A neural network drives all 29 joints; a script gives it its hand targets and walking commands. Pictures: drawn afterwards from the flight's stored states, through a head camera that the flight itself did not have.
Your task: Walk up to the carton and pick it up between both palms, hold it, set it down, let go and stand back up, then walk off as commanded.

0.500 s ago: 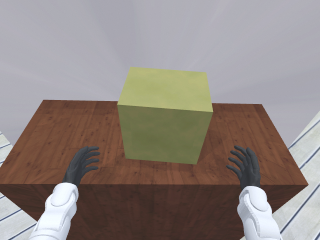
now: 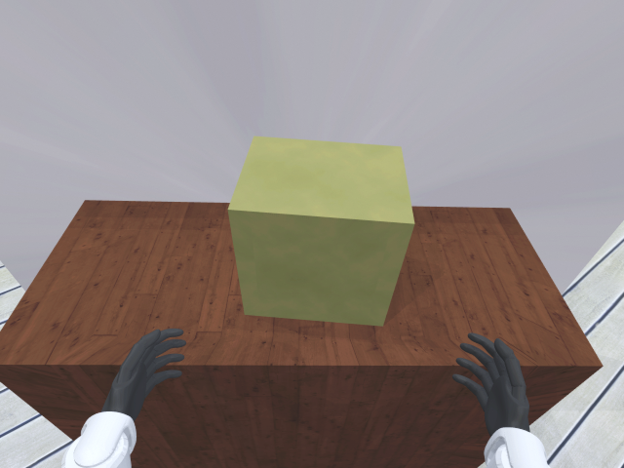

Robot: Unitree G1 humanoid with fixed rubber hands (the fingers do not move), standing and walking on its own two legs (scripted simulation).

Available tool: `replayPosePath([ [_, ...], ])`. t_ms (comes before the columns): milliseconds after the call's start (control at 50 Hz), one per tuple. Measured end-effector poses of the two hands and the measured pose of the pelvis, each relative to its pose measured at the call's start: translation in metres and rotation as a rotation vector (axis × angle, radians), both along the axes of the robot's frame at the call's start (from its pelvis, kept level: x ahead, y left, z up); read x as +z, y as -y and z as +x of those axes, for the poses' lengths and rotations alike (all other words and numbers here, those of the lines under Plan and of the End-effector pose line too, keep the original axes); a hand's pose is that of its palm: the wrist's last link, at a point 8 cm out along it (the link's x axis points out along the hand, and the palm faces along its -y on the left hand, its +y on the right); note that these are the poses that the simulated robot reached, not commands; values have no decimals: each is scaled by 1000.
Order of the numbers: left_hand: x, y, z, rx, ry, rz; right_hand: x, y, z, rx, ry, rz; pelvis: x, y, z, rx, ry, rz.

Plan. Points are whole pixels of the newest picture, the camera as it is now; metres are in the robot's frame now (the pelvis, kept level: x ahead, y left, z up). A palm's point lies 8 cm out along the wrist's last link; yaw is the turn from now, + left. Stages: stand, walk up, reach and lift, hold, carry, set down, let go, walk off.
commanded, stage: set down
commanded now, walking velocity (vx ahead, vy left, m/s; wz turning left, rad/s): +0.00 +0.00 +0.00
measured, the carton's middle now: (320, 233) +0.48 -0.01 +0.03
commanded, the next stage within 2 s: let go in 1.70 s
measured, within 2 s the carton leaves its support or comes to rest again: neither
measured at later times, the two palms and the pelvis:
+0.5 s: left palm (143, 407) +0.21 +0.22 -0.02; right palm (489, 409) +0.20 -0.21 +0.00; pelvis +0.02 +0.00 +0.00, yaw +0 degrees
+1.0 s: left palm (145, 433) +0.19 +0.22 -0.04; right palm (486, 440) +0.18 -0.21 -0.04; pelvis +0.03 +0.00 +0.00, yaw +0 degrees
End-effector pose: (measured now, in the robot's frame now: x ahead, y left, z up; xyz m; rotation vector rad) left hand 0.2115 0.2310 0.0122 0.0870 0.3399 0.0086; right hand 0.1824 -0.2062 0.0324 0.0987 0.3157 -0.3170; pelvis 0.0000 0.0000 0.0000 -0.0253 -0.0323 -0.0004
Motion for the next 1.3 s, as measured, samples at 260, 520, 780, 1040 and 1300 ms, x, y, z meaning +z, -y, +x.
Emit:
replayPosePath([
  [260,-14,2,-2,9,-68,-17,-6,-1,4,9,-45,-23,0,-1,6,0,-7,-1],
  [520,-31,9,0,27,-159,-44,-33,1,17,40,-123,-33,1,1,23,0,-30,2],
  [780,-43,10,-10,59,-230,-50,-54,6,14,50,-153,-57,1,5,32,1,-42,6],
  [1040,-58,12,-23,81,-297,-57,-77,4,-7,88,-240,-68,1,4,28,1,-14,6],
  [1300,-68,19,-17,78,-373,-29,-91,-2,-1,156,-306,-71,1,5,26,1,-10,7],
])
